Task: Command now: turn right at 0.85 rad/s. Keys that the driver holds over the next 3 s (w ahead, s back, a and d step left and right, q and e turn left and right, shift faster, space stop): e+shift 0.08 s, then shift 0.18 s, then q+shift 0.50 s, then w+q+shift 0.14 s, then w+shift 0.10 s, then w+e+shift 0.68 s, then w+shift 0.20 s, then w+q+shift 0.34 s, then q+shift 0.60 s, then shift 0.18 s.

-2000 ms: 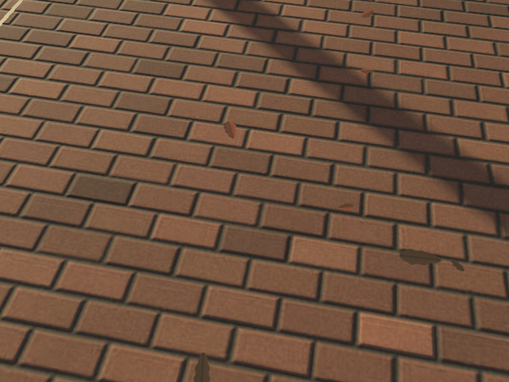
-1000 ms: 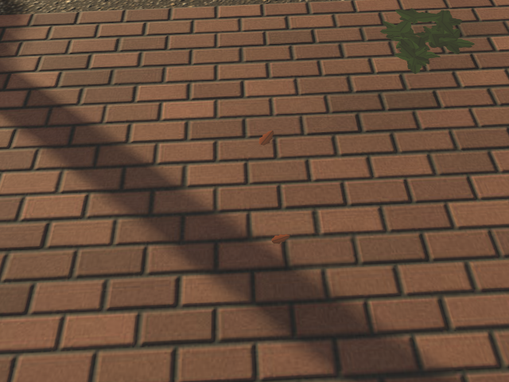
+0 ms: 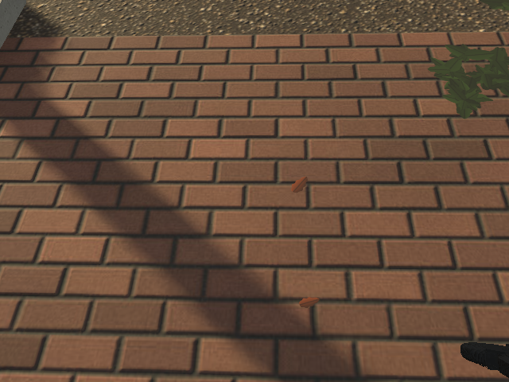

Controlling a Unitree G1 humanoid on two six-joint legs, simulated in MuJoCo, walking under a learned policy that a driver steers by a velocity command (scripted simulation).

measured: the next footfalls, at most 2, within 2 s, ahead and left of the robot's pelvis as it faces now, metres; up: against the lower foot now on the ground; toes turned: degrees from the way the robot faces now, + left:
left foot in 0.06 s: +0.07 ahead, +0.11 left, +0.00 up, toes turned -11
right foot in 0.42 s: +0.00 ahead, -0.14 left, +0.00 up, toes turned -6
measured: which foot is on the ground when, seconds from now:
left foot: up 0.00-0.04, down 0.06-0.42, up 0.44-0.78, down 0.80-1.00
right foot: down 0.00-0.06, up 0.08-0.40, down 0.42-0.80, up 0.82-1.00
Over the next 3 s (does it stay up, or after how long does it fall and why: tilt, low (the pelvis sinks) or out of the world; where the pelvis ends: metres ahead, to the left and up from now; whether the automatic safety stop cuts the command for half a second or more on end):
stays up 1.54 -0.02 -0.01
